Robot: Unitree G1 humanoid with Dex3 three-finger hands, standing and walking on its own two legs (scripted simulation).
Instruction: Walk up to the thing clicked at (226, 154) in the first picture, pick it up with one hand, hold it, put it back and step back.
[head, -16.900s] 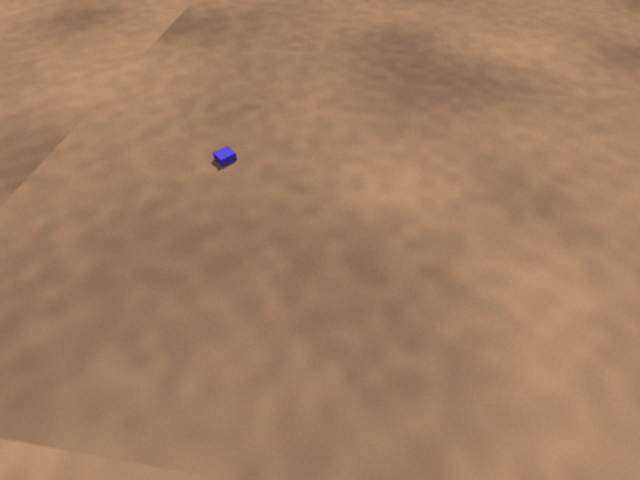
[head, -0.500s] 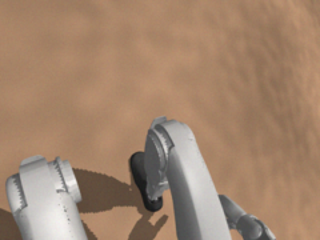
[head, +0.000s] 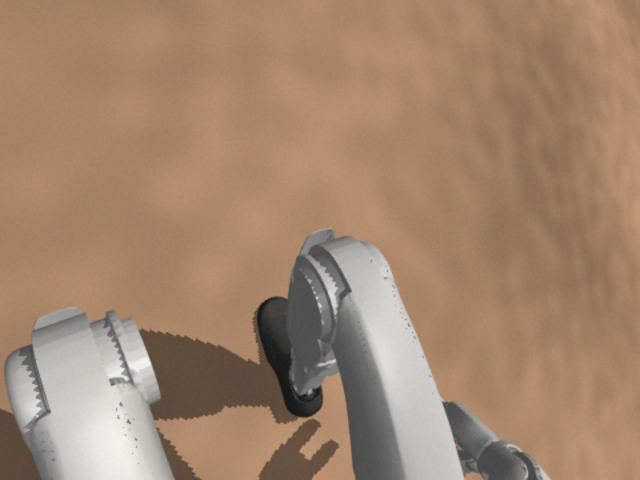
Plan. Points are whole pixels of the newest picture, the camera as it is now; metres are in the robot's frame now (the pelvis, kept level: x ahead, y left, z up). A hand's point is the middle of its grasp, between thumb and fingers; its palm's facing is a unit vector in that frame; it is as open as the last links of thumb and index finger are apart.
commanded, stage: close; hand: left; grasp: from above
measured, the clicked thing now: out of the picture +0.46 +0.34 -0.28
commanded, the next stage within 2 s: settle in 0.72 s
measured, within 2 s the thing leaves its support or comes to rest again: leaves its support in 1.14 s
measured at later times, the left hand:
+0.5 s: hand out of the picture +0.44 +0.34 -0.23, palm faces -0.50 -0.09 -0.86, open 10.4 cm
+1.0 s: hand out of the picture +0.44 +0.34 -0.23, palm faces -0.48 -0.07 -0.87, open 10.2 cm
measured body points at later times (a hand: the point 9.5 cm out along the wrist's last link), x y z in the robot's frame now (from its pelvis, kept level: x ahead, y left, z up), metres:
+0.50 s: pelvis +0.00 +0.00 +0.00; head +0.26 +0.15 +0.33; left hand +0.46 +0.35 -0.18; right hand +0.08 -0.26 -0.05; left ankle +0.05 +0.11 -0.26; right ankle +0.14 -0.15 -0.26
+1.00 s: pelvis +0.00 +0.00 +0.00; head +0.26 +0.15 +0.34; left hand +0.46 +0.35 -0.18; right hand +0.08 -0.26 -0.04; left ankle +0.05 +0.11 -0.26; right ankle +0.14 -0.15 -0.26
